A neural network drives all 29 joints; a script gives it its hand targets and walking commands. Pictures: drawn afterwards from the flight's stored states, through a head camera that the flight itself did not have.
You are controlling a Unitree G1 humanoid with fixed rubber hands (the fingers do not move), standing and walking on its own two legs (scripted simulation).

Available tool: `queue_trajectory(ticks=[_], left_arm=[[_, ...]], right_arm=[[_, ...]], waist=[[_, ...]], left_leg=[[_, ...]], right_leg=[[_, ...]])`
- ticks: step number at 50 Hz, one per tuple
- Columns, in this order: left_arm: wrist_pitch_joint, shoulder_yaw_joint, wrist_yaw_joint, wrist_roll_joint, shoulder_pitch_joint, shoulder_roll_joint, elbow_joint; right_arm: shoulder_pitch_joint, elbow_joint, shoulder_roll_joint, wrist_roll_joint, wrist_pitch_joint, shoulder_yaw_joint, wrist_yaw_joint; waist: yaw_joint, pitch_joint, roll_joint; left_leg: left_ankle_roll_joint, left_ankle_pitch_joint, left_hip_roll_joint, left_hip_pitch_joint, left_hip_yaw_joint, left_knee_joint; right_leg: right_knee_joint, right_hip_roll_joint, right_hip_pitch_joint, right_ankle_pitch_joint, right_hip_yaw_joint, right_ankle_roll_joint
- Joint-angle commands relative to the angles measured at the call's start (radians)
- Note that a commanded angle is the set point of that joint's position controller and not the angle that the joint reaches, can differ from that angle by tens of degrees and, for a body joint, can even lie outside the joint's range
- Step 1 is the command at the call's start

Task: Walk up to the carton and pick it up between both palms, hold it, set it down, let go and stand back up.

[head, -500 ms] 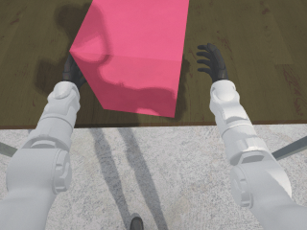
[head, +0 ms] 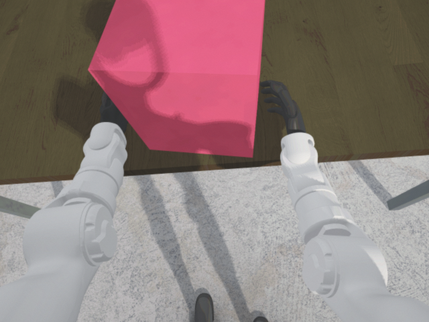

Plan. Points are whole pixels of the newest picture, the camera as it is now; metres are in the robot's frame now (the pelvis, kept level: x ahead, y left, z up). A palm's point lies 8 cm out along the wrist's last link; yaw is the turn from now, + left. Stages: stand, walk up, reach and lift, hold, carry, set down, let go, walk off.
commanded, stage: reach and lift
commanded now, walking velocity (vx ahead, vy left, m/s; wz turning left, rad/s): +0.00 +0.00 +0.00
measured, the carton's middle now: (196, 78) +0.53 +0.06 +0.07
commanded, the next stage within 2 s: none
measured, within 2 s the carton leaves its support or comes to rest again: leaves its support in 0.94 s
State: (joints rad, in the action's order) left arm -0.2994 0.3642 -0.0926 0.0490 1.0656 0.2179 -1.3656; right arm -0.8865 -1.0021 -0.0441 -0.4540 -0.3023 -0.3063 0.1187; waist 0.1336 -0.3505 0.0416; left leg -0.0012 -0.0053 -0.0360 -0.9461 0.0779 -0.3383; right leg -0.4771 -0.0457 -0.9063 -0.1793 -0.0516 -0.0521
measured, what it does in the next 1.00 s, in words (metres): shifts its weight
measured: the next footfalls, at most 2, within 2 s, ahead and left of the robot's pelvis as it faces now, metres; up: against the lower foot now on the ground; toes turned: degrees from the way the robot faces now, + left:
none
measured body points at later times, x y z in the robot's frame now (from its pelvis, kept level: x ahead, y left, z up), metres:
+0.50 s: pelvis -0.02 +0.02 -0.01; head +0.12 -0.01 +0.42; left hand +0.46 +0.21 +0.04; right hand +0.46 -0.11 +0.00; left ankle +0.00 +0.14 -0.73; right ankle -0.07 -0.09 -0.73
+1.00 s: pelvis -0.05 +0.05 -0.01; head +0.06 +0.04 +0.42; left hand +0.41 +0.23 +0.04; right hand +0.42 -0.08 +0.02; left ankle +0.00 +0.14 -0.73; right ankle -0.07 -0.09 -0.73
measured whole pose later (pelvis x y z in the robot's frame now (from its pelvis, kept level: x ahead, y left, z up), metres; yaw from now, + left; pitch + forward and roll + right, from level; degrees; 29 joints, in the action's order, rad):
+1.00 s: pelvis -0.05 +0.05 -0.01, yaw -4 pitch +30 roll -3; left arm -0.35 0.36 0.06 0.03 1.07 0.13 -1.52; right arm -0.89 -1.12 -0.03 -0.41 -0.23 -0.50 0.07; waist 0.12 -0.33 0.04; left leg -0.03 -0.15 -0.05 -0.94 0.08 -0.57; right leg -0.53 -0.05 -0.82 -0.23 -0.05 -0.02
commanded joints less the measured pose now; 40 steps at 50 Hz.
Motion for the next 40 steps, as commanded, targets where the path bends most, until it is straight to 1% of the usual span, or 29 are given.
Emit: queue_trajectory(ticks=[1,2,5,7,8,10,11,12,13,15,16,17,19,20,21,23,25,26,28,30,31,33,34,35,36,37,38,39,40], left_arm=[[-0.029,-0.052,-0.109,-0.241,0.622,-0.437,0.011],[-0.029,-0.057,-0.106,-0.229,0.603,-0.442,0.003],[-0.038,-0.073,-0.093,-0.228,0.595,-0.467,0.012],[-0.035,-0.095,-0.081,-0.216,0.601,-0.481,0.010],[-0.034,-0.097,-0.073,-0.220,0.587,-0.500,0.006],[-0.024,-0.127,-0.058,-0.224,0.578,-0.535,0.004],[-0.021,-0.124,-0.051,-0.221,0.591,-0.527,0.023],[-0.026,-0.137,-0.044,-0.208,0.560,-0.530,0.010],[-0.028,-0.141,-0.041,-0.206,0.551,-0.534,0.016],[-0.038,-0.151,-0.034,-0.201,0.536,-0.564,0.013],[-0.038,-0.167,-0.032,-0.197,0.523,-0.579,0.009],[-0.039,-0.171,-0.032,-0.188,0.536,-0.580,0.024],[-0.033,-0.172,-0.029,-0.191,0.531,-0.587,0.002],[-0.032,-0.173,-0.028,-0.191,0.534,-0.594,-0.010],[-0.037,-0.157,-0.033,-0.194,0.538,-0.573,-0.011],[-0.045,-0.153,-0.037,-0.188,0.568,-0.560,-0.018],[-0.052,-0.157,-0.040,-0.180,0.589,-0.561,-0.035],[-0.057,-0.140,-0.044,-0.178,0.611,-0.528,-0.037],[-0.065,-0.134,-0.051,-0.164,0.636,-0.519,-0.056],[-0.074,-0.128,-0.046,-0.165,0.642,-0.523,-0.063],[-0.080,-0.117,-0.044,-0.168,0.644,-0.510,-0.080],[-0.080,-0.106,-0.047,-0.163,0.659,-0.511,-0.089],[-0.085,-0.104,-0.044,-0.163,0.661,-0.508,-0.082],[-0.089,-0.110,-0.043,-0.163,0.687,-0.500,-0.066],[-0.088,-0.113,-0.038,-0.161,0.696,-0.508,-0.077],[-0.088,-0.112,-0.036,-0.149,0.705,-0.513,-0.072],[-0.089,-0.124,-0.030,-0.142,0.710,-0.518,-0.072],[-0.090,-0.130,-0.026,-0.138,0.722,-0.516,-0.064],[-0.083,-0.118,-0.022,-0.144,0.724,-0.525,-0.072]], right_arm=[[-0.545,-0.160,0.595,-0.093,-0.133,0.139,-0.126],[-0.542,-0.140,0.601,-0.082,-0.130,0.150,-0.124],[-0.564,-0.124,0.619,-0.050,-0.135,0.164,-0.131],[-0.577,-0.145,0.625,-0.053,-0.133,0.151,-0.139],[-0.578,-0.160,0.643,-0.056,-0.131,0.157,-0.146],[-0.572,-0.199,0.630,-0.057,-0.134,0.123,-0.156],[-0.580,-0.195,0.622,-0.055,-0.130,0.128,-0.158],[-0.576,-0.176,0.621,-0.046,-0.129,0.131,-0.162],[-0.561,-0.192,0.606,-0.033,-0.127,0.129,-0.167],[-0.575,-0.157,0.615,-0.028,-0.129,0.157,-0.171],[-0.576,-0.177,0.634,-0.023,-0.127,0.157,-0.173],[-0.575,-0.176,0.623,-0.023,-0.123,0.151,-0.176],[-0.582,-0.194,0.623,-0.026,-0.113,0.143,-0.179],[-0.602,-0.181,0.611,-0.028,-0.114,0.134,-0.178],[-0.604,-0.171,0.613,-0.028,-0.107,0.151,-0.177],[-0.631,-0.156,0.604,-0.032,-0.103,0.142,-0.178],[-0.653,-0.149,0.622,-0.036,-0.101,0.134,-0.179],[-0.673,-0.146,0.623,-0.039,-0.095,0.137,-0.175],[-0.691,-0.140,0.629,-0.041,-0.090,0.129,-0.176],[-0.711,-0.138,0.629,-0.047,-0.089,0.117,-0.182],[-0.718,-0.131,0.637,-0.057,-0.085,0.106,-0.185],[-0.738,-0.130,0.633,-0.037,-0.081,0.100,-0.185],[-0.734,-0.129,0.632,-0.039,-0.073,0.100,-0.188],[-0.755,-0.121,0.637,-0.038,-0.071,0.082,-0.191],[-0.778,-0.118,0.639,-0.038,-0.068,0.083,-0.194],[-0.794,-0.095,0.627,-0.036,-0.069,0.076,-0.197],[-0.813,-0.081,0.631,-0.023,-0.071,0.078,-0.200],[-0.808,-0.106,0.613,-0.030,-0.062,0.060,-0.205],[-0.822,-0.095,0.617,-0.033,-0.059,0.051,-0.209]], waist=[[-0.080,-0.777,-0.081],[-0.088,-0.754,-0.095],[-0.069,-0.767,-0.093],[-0.075,-0.735,-0.071],[-0.062,-0.727,-0.057],[-0.058,-0.715,0.025],[-0.039,-0.723,0.026],[-0.021,-0.740,0.004],[-0.020,-0.738,0.013],[-0.031,-0.741,0.001],[-0.022,-0.752,-0.004],[-0.039,-0.746,-0.003],[-0.023,-0.717,-0.003],[-0.023,-0.715,-0.007],[-0.014,-0.716,-0.049],[-0.031,-0.720,-0.070],[-0.034,-0.728,-0.067],[-0.021,-0.730,-0.105],[-0.035,-0.718,-0.121],[-0.026,-0.728,-0.134],[-0.004,-0.742,-0.150],[-0.010,-0.708,-0.159],[-0.003,-0.706,-0.168],[-0.016,-0.704,-0.166],[-0.007,-0.713,-0.170],[-0.008,-0.719,-0.174],[-0.009,-0.746,-0.154],[-0.013,-0.730,-0.154],[0.000,-0.717,-0.151]], left_leg=[[-0.060,0.583,-0.075,1.007,-0.071,-0.295],[-0.058,0.553,-0.069,0.970,-0.069,-0.292],[-0.042,0.526,-0.058,0.912,-0.058,-0.310],[-0.041,0.621,-0.071,1.012,-0.082,-0.325],[-0.040,0.686,-0.079,1.095,-0.093,-0.330],[-0.027,0.807,-0.100,1.276,-0.110,-0.334],[-0.024,0.849,-0.106,1.315,-0.101,-0.346],[-0.017,0.851,-0.098,1.280,-0.081,-0.355],[-0.007,0.847,-0.093,1.271,-0.076,-0.356],[0.001,0.855,-0.087,1.231,-0.083,-0.369],[0.003,0.843,-0.091,1.212,-0.078,-0.375],[0.001,0.837,-0.088,1.210,-0.077,-0.371],[-0.001,0.827,-0.091,1.212,-0.070,-0.370],[0.003,0.807,-0.092,1.197,-0.070,-0.367],[-0.003,0.764,-0.082,1.136,-0.057,-0.367],[-0.004,0.699,-0.074,1.069,-0.058,-0.363],[-0.003,0.614,-0.068,1.002,-0.050,-0.360],[-0.018,0.546,-0.060,0.914,-0.040,-0.353],[-0.026,0.454,-0.053,0.808,-0.033,-0.326],[-0.033,0.402,-0.053,0.771,-0.030,-0.316],[-0.038,0.361,-0.045,0.724,-0.012,-0.311],[-0.032,0.266,-0.037,0.635,-0.004,-0.280],[-0.034,0.230,-0.028,0.600,0.015,-0.274],[-0.029,0.196,-0.025,0.566,0.020,-0.267],[-0.030,0.158,-0.025,0.561,0.020,-0.259],[-0.031,0.144,-0.024,0.538,0.027,-0.255],[-0.022,0.158,-0.021,0.536,0.024,-0.269],[-0.019,0.152,-0.026,0.548,0.021,-0.266],[-0.019,0.156,-0.031,0.586,0.016,-0.270]], right_leg=[[-0.092,0.130,0.121,0.680,0.127,-0.111],[-0.090,0.134,0.168,0.720,0.115,-0.108],[-0.115,0.125,0.256,0.752,0.112,-0.102],[-0.104,0.112,0.141,0.690,0.134,-0.101],[-0.091,0.104,0.049,0.632,0.143,-0.094],[-0.021,0.082,-0.158,0.437,0.168,-0.061],[0.017,0.069,-0.191,0.371,0.165,-0.037],[0.024,0.057,-0.161,0.376,0.163,-0.022],[0.036,0.051,-0.134,0.381,0.165,-0.013],[0.006,0.037,-0.087,0.434,0.168,-0.016],[0.000,0.033,-0.081,0.418,0.167,-0.012],[-0.003,0.029,-0.087,0.399,0.172,-0.013],[0.021,0.027,-0.105,0.350,0.170,-0.001],[0.016,0.026,-0.084,0.353,0.175,-0.004],[0.000,0.027,-0.013,0.380,0.165,-0.013],[-0.040,0.031,0.051,0.431,0.162,-0.036],[-0.067,0.053,0.116,0.475,0.157,-0.050],[-0.079,0.060,0.195,0.520,0.141,-0.054],[-0.111,0.075,0.301,0.575,0.131,-0.070],[-0.126,0.070,0.319,0.538,0.130,-0.070],[-0.136,0.073,0.360,0.535,0.121,-0.067],[-0.141,0.070,0.467,0.504,0.114,-0.063],[-0.145,0.063,0.504,0.505,0.113,-0.068],[-0.155,0.058,0.560,0.500,0.113,-0.061],[-0.155,0.056,0.553,0.464,0.116,-0.057],[-0.157,0.049,0.580,0.445,0.118,-0.051],[-0.164,0.046,0.577,0.451,0.118,-0.041],[-0.153,0.039,0.558,0.385,0.123,-0.036],[-0.144,0.042,0.510,0.343,0.128,-0.034]])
